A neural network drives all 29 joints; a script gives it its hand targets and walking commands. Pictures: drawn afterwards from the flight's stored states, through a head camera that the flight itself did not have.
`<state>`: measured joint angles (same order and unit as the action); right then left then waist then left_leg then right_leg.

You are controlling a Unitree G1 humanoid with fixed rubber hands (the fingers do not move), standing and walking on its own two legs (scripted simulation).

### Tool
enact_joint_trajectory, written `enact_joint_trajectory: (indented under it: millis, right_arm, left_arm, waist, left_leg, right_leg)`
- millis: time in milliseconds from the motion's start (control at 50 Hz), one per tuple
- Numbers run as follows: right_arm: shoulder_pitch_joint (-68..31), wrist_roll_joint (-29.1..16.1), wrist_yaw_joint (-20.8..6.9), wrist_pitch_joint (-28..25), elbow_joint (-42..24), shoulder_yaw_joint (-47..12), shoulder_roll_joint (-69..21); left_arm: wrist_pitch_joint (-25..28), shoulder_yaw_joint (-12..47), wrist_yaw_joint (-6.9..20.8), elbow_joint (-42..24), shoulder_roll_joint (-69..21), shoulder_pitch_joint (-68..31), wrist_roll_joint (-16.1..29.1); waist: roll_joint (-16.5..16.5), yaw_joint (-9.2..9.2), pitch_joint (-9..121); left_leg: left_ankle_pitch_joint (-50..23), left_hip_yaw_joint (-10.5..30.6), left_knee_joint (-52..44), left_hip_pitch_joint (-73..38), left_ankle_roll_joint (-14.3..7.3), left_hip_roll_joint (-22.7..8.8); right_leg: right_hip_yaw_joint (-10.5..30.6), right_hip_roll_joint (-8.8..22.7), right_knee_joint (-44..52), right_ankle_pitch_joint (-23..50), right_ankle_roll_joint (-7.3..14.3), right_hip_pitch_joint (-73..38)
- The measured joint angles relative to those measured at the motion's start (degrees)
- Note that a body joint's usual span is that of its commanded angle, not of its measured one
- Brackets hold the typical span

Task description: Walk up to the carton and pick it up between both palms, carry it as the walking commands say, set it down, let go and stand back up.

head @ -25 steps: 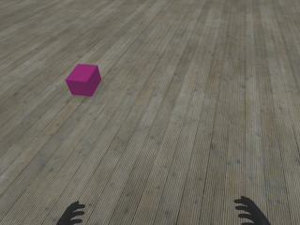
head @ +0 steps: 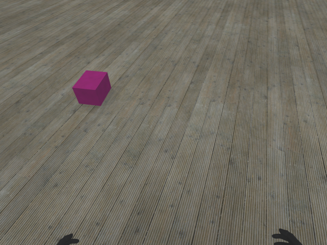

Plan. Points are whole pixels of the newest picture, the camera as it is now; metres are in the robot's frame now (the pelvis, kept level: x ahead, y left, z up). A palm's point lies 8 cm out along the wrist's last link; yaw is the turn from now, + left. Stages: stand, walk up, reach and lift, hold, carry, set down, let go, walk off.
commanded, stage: stand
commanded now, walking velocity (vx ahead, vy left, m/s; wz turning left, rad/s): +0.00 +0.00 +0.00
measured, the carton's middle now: (93, 87) +1.58 +0.71 -0.66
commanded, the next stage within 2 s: walk up in 1.94 s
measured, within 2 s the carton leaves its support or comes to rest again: neither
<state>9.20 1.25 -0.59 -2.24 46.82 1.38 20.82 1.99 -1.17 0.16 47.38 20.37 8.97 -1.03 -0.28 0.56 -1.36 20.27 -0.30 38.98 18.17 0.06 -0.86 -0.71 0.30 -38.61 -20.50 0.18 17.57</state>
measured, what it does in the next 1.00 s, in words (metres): stands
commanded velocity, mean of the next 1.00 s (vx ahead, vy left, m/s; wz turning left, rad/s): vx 0.00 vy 0.00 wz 0.00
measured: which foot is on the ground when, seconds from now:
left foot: down 0.00-1.00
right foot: down 0.00-1.00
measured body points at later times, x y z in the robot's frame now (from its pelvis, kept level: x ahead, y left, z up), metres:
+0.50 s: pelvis -0.01 +0.00 +0.02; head +0.00 +0.00 +0.47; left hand +0.11 +0.30 -0.10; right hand +0.11 -0.31 -0.09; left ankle +0.01 +0.12 -0.72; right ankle +0.00 -0.12 -0.72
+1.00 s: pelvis -0.01 -0.01 +0.03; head +0.00 -0.01 +0.48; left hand +0.08 +0.30 -0.10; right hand +0.09 -0.31 -0.10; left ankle +0.01 +0.12 -0.72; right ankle +0.00 -0.12 -0.72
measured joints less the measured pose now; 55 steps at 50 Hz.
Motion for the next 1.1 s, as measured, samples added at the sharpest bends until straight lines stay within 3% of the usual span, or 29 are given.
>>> enact_joint_trajectory:
  millis: [580, 1100]
  right_arm:
    - [-3.03, -0.55, 0.3, 0.78, 11.58, -1.32, 0.42]
    - [-3.84, -0.56, 0.44, 1.15, 15.23, -1.57, 0.51]
  left_arm:
    - [-0.63, 1.04, -0.02, 12.16, 0.57, -3.5, 0.66]
    - [-0.68, 0.96, -0.04, 16.34, 0.51, -3.87, 0.7]
  waist:
    - [0.05, -0.39, -0.86]
    - [0.35, -0.45, -1.0]
  left_leg:
    - [-7.33, 0.12, -13.21, -7.43, 0.42, -0.16]
    - [-10.05, 0.32, -18.36, -10.0, 1.02, -0.58]
  right_leg:
    - [-0.25, -0.26, 13.51, 7.45, 0.0, -7.62]
    - [-0.51, -0.71, 18.42, 9.98, 0.42, -10.1]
